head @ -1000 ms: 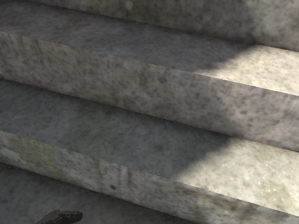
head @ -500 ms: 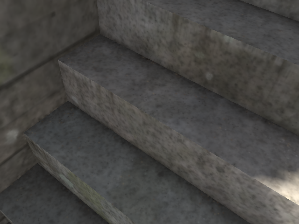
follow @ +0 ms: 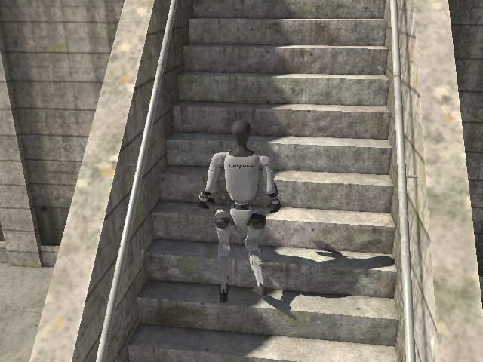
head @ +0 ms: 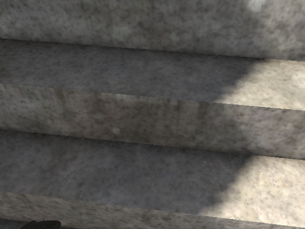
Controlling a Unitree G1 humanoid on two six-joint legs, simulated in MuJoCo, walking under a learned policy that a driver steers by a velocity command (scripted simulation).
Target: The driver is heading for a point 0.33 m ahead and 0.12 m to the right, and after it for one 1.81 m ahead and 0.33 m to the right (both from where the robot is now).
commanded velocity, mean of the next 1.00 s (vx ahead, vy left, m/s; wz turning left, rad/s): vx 0.40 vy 0.00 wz -0.43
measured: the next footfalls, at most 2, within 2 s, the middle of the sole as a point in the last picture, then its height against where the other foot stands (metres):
right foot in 0.46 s outside the picture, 0.22 m higher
left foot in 1.14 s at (246, 209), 0.22 m higher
